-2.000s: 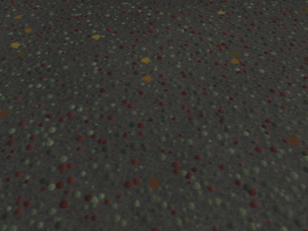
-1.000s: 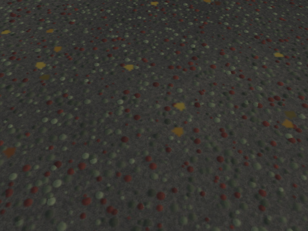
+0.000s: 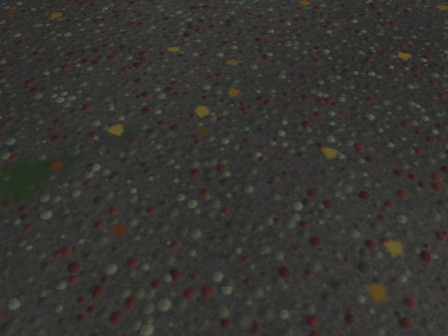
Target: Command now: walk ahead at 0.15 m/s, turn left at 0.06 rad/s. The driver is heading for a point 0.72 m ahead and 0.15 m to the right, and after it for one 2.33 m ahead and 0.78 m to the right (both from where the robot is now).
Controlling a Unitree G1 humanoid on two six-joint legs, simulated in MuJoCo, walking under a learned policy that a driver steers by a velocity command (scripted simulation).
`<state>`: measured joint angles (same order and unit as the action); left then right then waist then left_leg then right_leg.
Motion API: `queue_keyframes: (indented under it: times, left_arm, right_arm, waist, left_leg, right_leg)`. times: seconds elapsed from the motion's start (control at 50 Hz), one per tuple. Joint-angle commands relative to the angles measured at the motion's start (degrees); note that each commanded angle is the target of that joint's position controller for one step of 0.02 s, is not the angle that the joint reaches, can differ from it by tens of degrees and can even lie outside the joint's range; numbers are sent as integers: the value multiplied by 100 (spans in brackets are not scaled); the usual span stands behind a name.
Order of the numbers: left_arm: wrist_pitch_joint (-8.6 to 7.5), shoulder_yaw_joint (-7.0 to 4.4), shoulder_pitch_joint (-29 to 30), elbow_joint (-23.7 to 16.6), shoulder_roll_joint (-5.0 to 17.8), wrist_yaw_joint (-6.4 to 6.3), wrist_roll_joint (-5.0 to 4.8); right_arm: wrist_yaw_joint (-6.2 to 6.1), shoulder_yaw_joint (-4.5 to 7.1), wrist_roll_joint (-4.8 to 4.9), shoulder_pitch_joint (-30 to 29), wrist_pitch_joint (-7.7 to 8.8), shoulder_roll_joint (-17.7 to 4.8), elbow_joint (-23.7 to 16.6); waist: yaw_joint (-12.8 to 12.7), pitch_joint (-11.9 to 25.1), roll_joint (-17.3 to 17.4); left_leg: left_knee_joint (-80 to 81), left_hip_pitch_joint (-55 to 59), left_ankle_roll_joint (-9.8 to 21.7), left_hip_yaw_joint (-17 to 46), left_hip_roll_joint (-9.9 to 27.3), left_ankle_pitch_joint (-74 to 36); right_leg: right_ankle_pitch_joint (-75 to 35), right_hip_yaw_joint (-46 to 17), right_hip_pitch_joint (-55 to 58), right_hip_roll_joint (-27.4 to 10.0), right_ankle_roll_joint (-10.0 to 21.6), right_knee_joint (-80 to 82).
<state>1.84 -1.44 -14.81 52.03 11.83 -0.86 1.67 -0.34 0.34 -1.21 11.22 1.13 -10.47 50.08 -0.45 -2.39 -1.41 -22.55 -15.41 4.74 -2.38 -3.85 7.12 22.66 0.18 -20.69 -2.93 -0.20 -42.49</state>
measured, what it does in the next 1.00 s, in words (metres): walks ahead: right foot, then left foot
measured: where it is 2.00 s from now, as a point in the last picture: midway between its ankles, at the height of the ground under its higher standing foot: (243, 253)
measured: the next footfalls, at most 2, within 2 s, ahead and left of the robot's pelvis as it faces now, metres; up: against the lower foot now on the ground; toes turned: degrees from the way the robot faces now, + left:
right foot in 0.10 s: +0.05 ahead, -0.11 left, +0.00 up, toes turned -2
left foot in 0.56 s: +0.31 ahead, +0.12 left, +0.00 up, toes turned +5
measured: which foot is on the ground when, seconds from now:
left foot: down 0.00-0.12, up 0.14-0.54, down 0.56-1.00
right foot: up 0.00-0.08, down 0.10-0.58, up 0.60-1.00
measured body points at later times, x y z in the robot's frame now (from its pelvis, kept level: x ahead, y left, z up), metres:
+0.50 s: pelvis +0.14 +0.01 +0.00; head +0.16 +0.00 +0.45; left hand +0.05 +0.24 -0.14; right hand +0.31 -0.22 -0.12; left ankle +0.25 +0.12 -0.72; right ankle +0.01 -0.11 -0.74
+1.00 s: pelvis +0.40 +0.04 -0.01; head +0.44 +0.04 +0.44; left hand +0.60 +0.24 -0.14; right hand +0.31 -0.18 -0.15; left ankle +0.27 +0.12 -0.74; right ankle +0.56 -0.07 -0.71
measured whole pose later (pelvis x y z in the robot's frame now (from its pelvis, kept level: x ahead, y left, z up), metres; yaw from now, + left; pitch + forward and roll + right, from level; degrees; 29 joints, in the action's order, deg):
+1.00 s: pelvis +0.40 +0.04 -0.01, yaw -9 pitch +1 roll +1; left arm -1.6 -2.2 -3.5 50.5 11.2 3.1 1.6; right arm -1.6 1.4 -1.0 24.9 6.0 -9.7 59.3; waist 2.0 -3.4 -1.3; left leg -11.2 7.5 3.0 -13.7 -3.4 19.9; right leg 0.8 6.4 -35.3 -2.1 5.6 -37.9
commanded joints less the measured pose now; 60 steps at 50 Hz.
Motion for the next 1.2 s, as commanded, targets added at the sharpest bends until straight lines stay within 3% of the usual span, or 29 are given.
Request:
queue_keyframes:
  times: [0.02,0.08,0.1,0.12,0.14,0.16,0.2,0.26,0.36,0.44,0.5,0.54,0.56,0.58,0.6,0.62,0.64,0.66,0.7,0.8,0.94,1.0,1.04,1.08,1.1,1.12,1.14,1.18,1.2]
  left_arm:
    - [-49,-122,-642,-42,479,30,65]
    - [-193,-94,-1036,143,271,73,63]
    - [-250,-97,-1339,252,303,47,70]
    - [-332,-124,-1827,359,563,-17,110]
    - [-357,-289,-1777,384,1138,-25,-44]
    - [-370,-271,-1324,325,975,-40,-16]
    - [-481,-257,-787,204,804,1,-81]
    - [-631,-231,-1035,333,597,18,-114]
    - [-692,-240,-1571,568,589,19,-65]
    - [-716,-256,-1707,679,691,20,-26]
    - [-703,-297,-1548,710,829,24,-26]
    - [-682,-303,-1253,699,883,39,-69]
    - [-682,-263,-1199,649,782,54,-84]
    - [-681,-127,-1346,380,289,96,-210]
    - [-695,-213,-1385,376,447,104,-152]
    - [-662,-280,-999,315,646,104,-87]
    - [-685,-252,-725,286,542,153,-94]
    - [-669,-241,-669,312,403,173,-116]
    - [-518,-239,-815,396,281,230,2]
    - [-365,-244,-35,135,215,327,-4]
    - [-407,-68,1500,-492,78,411,-19]
    - [-402,-109,1376,-537,224,380,-1]
    - [-387,-193,722,-377,398,337,13]
    - [-432,-384,-540,-18,742,283,77]
    - [-423,-556,-1063,50,1250,201,125]
    - [-350,-654,-758,-100,1696,196,37]
    - [-290,-623,-710,-83,1518,164,-100]
    - [-330,-487,-113,-108,984,115,-111]
    - [-386,-443,31,-129,876,86,-138]
  right_arm:
    - [9,313,28,132,-77,-1060,-123]
    - [11,360,128,-90,-165,-1004,-118]
    - [-3,334,127,-263,-153,-829,-175]
    - [8,245,129,-474,-107,-436,-342]
    - [35,213,154,-704,-45,-330,-514]
    - [79,309,-51,-729,2,-734,-490]
    - [198,359,-58,-142,66,-771,-197]
    - [260,371,-114,-164,68,-658,-81]
    - [245,303,-83,-1034,56,-515,-334]
    - [253,259,-44,-1453,104,-503,-510]
    - [217,286,-29,-1246,143,-605,-531]
    - [143,390,-30,-104,219,-720,-166]
    - [71,505,-104,898,297,-994,150]
    - [7,652,-237,1870,345,-1637,256]
    - [38,687,-88,1893,278,-1790,362]
    - [51,605,-27,1168,245,-1512,253]
    - [77,495,-14,637,284,-1070,122]
    - [86,414,-20,351,329,-805,92]
    - [42,319,-3,367,428,-535,210]
    - [-18,299,20,1033,571,-602,502]
    - [-128,241,39,1511,573,-662,713]
    - [-210,271,23,1585,511,-846,782]
    - [-269,324,-17,1482,422,-1012,763]
    - [-214,369,-13,1296,335,-1138,627]
    - [-156,337,-3,1275,351,-939,427]
    - [-25,286,96,1376,396,-515,-5]
    - [6,334,19,629,474,-897,-152]
    - [17,328,81,486,575,-878,-209]
    - [0,329,-16,520,483,-845,-205]
  waist:
    - [-48,289,1019]
    - [-356,-44,577]
    - [-504,-242,256]
    - [-616,-231,-683]
    - [-596,-679,-1555]
    - [-301,-1025,-670]
    - [102,-606,-458]
    - [32,-242,-376]
    - [-312,-380,-462]
    - [-432,-459,-609]
    - [-248,-407,-679]
    - [348,31,-401]
    - [713,680,-36]
    - [937,1538,1153]
    - [794,1729,1577]
    - [478,847,936]
    - [340,337,482]
    - [150,70,416]
    - [-57,-55,617]
    - [-46,-253,494]
    - [216,-488,447]
    - [72,-248,562]
    - [-242,148,775]
    - [-823,805,641]
    - [-985,1278,-60]
    - [-468,1690,-1242]
    - [-635,1237,-121]
    - [-121,167,535]
    - [73,37,593]
  left_leg:
    - [1407,-525,703,1594,1505,2472]
    - [1273,-1283,520,1620,1394,3368]
    - [779,-1634,355,1397,1157,3366]
    - [-633,-2263,114,814,680,2990]
    - [-1709,-2931,-120,-149,-87,2004]
    - [-2296,-2708,-90,359,342,1393]
    - [-2581,-2393,-167,369,416,851]
    - [-2954,-2394,-294,109,511,409]
    - [-2252,-2632,-511,-86,682,99]
    - [-1455,-2129,-398,-250,621,224]
    - [-1061,-1302,-134,-387,475,537]
    - [-477,306,75,-496,170,296]
    - [-438,1724,237,-145,440,452]
    - [106,3317,706,2255,2201,1917]
    - [1091,3240,1040,4255,2801,2210]
    - [1021,2534,927,3469,2591,2395]
    - [1134,1737,807,2702,2365,1962]
    - [1327,1177,590,2038,2080,1407]
    - [1491,727,361,1178,1757,523]
    - [1582,1025,302,191,1662,-1079]
    - [1458,1446,123,-744,1592,-2669]
    - [731,2106,37,-996,1726,-4619]
    - [-387,2334,21,-1123,1817,-5897]
    - [-2579,1655,28,-1166,1776,-4861]
    - [-4507,349,-88,-1207,1433,-2006]
    - [-6484,-2106,-384,-455,47,2466]
    - [-6435,-2853,-295,472,422,1911]
    - [-5320,-2510,-296,475,897,1114]
    - [-4934,-2132,-390,492,1009,1091]
  right_leg:
    - [6,347,687,232,105,161]
    - [-158,473,1606,373,422,1297]
    - [226,125,1892,219,596,1952]
    - [1414,-1346,2303,-841,861,3011]
    - [2781,-3185,1903,-1882,1250,4131]
    - [2457,-3092,1374,-1866,1298,4181]
    - [1322,-2203,1561,-1345,1043,4073]
    - [75,-1320,1959,-958,970,3895]
    - [-916,-914,2245,-937,1116,3791]
    - [-2012,-649,2228,-979,1131,3466]
    - [-2830,-567,2072,-1123,1037,3078]
    - [-4201,-214,1747,-903,836,1853]
    - [-3929,86,1089,-577,690,595]
    - [-1698,493,-560,30,398,-1498]
    - [664,-26,-1414,614,443,-2611]
    - [269,-328,-1780,144,569,-3021]
    - [-284,-347,-1696,-68,604,-2856]
    - [-593,-324,-1425,-210,605,-2534]
    - [-804,-314,-1039,-288,515,-2228]
    - [-1581,-182,-1835,-250,407,-1885]
    - [-2481,657,-1518,24,492,314]
    - [-1947,942,-1061,381,773,655]
    - [-1309,1067,-390,719,1051,652]
    - [-1143,761,1272,869,1425,1359]
    - [-709,-773,2511,-324,1821,1496]
    - [-1046,-4144,3935,-1744,2891,2231]
    - [-782,-3832,3605,-1599,2695,2665]
    - [-1684,-2618,2082,-1233,2126,2960]
    - [-2313,-2155,1583,-948,1952,2979]
Velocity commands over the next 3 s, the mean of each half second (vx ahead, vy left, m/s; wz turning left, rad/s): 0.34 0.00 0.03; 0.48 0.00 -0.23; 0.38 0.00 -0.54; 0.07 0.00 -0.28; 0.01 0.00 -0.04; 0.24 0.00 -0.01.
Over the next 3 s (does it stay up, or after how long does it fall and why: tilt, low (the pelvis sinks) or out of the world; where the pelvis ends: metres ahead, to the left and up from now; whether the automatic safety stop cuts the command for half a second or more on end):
stays up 0.90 -0.08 0.00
